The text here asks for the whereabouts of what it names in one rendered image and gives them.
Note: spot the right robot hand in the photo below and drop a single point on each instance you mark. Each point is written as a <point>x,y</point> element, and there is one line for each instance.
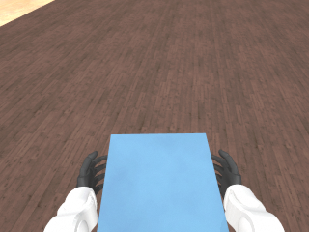
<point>228,170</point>

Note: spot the carton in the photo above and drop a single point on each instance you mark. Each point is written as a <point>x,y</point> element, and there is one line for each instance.
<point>160,182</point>

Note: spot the left robot hand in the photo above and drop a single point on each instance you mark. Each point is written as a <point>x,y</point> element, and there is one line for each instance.
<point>88,171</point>

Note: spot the left robot forearm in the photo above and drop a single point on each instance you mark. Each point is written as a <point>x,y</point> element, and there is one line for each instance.
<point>77,214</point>

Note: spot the right robot forearm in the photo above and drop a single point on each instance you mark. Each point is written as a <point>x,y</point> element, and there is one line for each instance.
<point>245,213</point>

